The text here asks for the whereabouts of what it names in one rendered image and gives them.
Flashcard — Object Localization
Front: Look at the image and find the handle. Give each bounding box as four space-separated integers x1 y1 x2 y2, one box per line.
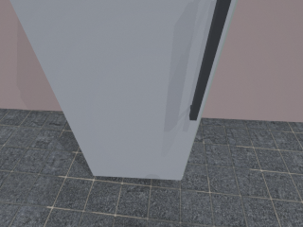
189 0 231 121

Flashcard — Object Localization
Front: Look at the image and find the fridge door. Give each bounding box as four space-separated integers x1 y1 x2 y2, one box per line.
9 0 236 181

